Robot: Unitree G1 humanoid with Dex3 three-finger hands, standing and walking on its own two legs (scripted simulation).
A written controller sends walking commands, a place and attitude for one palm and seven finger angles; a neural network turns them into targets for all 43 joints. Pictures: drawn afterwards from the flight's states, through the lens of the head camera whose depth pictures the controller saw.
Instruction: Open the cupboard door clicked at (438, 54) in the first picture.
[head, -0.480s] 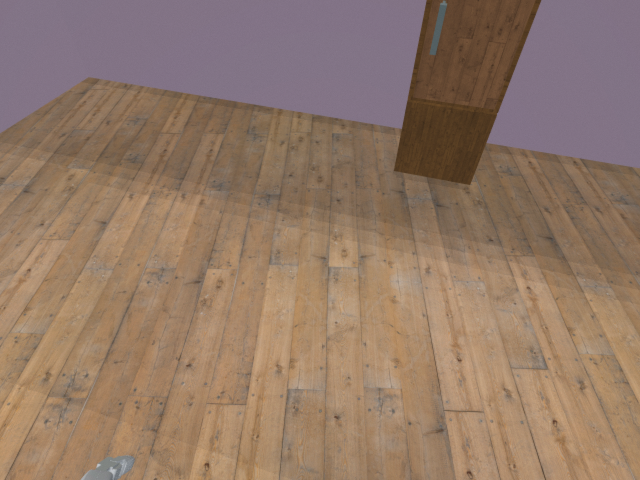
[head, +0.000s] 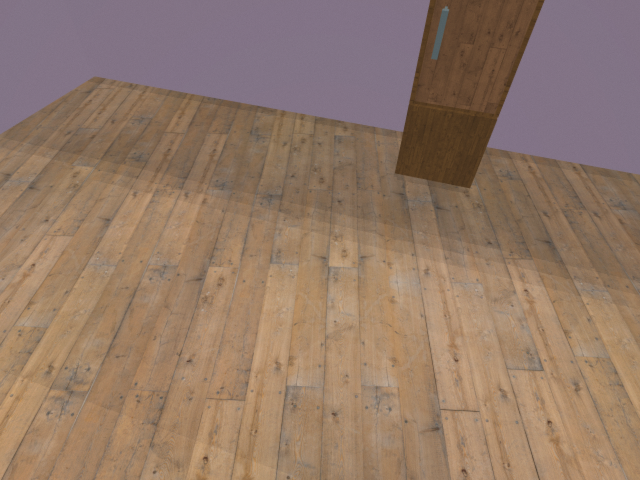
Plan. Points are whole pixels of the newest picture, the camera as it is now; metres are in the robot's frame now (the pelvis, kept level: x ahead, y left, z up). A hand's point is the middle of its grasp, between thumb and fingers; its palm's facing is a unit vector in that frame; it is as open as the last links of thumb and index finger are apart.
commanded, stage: stand and wait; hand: left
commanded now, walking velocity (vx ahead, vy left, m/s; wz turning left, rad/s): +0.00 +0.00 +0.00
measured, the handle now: (440, 33) +1.65 -0.37 -0.05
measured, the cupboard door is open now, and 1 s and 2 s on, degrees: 0 0 0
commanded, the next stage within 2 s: look at it before walking up in 0.34 s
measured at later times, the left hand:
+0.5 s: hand out of the picture +0.06 +0.24 -0.15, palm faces -0.03 -0.94 -0.33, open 7.4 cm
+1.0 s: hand out of the picture +0.07 +0.24 -0.15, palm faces -0.04 -0.94 -0.33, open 7.4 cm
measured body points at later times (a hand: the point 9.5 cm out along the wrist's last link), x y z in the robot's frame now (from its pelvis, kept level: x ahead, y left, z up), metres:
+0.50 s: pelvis -0.01 +0.00 +0.00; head -0.02 +0.00 +0.45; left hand +0.07 +0.29 -0.13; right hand +0.06 -0.30 -0.13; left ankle -0.01 +0.12 -0.74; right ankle +0.00 -0.13 -0.74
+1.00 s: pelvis +0.00 -0.01 +0.00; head +0.00 -0.01 +0.45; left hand +0.07 +0.29 -0.13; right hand +0.07 -0.31 -0.13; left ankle -0.01 +0.12 -0.74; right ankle +0.00 -0.13 -0.74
